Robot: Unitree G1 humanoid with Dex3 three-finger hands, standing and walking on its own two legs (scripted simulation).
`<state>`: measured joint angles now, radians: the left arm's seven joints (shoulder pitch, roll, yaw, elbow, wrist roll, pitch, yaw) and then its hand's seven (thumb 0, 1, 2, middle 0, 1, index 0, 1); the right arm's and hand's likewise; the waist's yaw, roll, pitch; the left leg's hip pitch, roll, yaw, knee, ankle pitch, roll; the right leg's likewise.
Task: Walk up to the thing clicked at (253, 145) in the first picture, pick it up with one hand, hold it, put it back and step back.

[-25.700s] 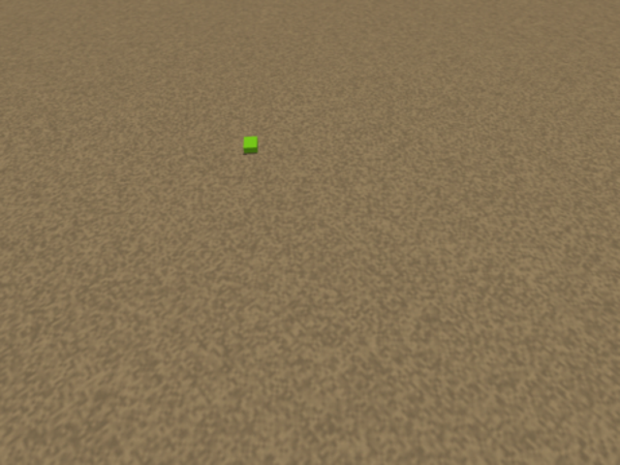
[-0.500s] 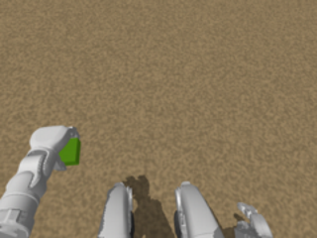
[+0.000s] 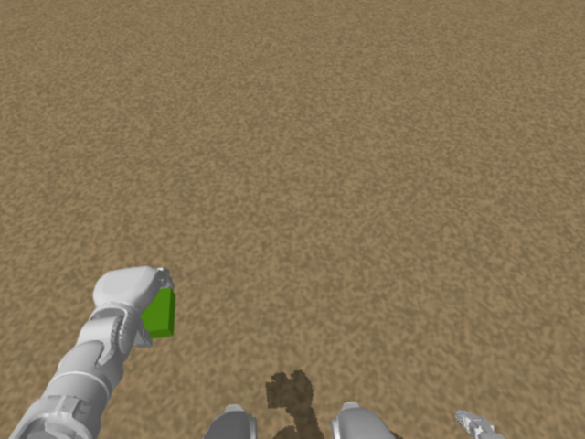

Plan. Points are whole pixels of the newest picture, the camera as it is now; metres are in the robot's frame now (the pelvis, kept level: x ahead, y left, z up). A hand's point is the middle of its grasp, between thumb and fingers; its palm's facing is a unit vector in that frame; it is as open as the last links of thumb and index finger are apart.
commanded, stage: lift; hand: left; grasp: from above
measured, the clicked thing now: (142, 315) +0.33 +0.24 -0.11
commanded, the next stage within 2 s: hold in 0.12 s
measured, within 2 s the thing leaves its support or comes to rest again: neither
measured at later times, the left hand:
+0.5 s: hand (132, 288) +0.34 +0.23 -0.02, palm faces -0.46 -0.04 -0.89, open 9.7 cm
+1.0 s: hand (127, 297) +0.32 +0.22 +0.00, palm faces -0.47 -0.03 -0.88, open 9.7 cm
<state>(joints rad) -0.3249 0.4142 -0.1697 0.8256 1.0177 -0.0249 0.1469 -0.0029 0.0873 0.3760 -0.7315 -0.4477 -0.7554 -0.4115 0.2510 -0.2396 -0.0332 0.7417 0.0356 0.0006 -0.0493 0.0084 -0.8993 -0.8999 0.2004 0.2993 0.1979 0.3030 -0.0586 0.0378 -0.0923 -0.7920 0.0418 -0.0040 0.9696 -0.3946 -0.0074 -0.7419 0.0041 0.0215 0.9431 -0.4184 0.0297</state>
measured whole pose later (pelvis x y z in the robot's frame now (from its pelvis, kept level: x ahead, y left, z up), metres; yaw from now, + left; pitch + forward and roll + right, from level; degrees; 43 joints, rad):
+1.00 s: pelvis +0.02 +0.00 +0.05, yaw -1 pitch +3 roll +0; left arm -0.26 0.41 -0.22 0.69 1.00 -0.03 -0.01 0.00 0.08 0.37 -0.75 -0.43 -0.76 -0.40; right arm 0.21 -0.25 -0.04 0.70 0.06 0.07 -0.06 0.01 -0.89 -0.89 0.20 0.30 0.20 0.30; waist -0.01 0.04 -0.03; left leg -0.37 0.03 0.03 0.58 -0.26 -0.01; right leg -0.34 -0.01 0.05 0.58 -0.29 0.03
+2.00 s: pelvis +0.01 -0.01 +0.06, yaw -1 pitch +0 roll +0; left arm -0.24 0.42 -0.22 0.62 0.99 -0.06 -0.05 0.00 0.09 0.37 -0.74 -0.43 -0.76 -0.40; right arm 0.17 -0.25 -0.02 0.70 0.06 0.08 -0.08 0.01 -0.90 -0.90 0.20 0.30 0.20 0.30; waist 0.01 0.05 0.00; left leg -0.29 0.03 0.03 0.49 -0.21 -0.01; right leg -0.27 -0.01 0.05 0.51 -0.24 0.02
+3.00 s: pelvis -0.03 +0.00 -0.12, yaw -1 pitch +29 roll -3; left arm -0.65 0.45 -0.06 1.19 1.20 -0.09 0.36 0.00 0.08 0.38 -0.75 -0.42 -0.76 -0.39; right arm 0.26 -0.25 -0.08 0.74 -0.04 0.03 -0.03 0.01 -0.90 -0.90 0.20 0.30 0.20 0.30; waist -0.13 0.04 -0.19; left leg -1.48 0.03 -0.03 1.53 -0.55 0.00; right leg -1.42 0.01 0.02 1.51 -0.59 0.04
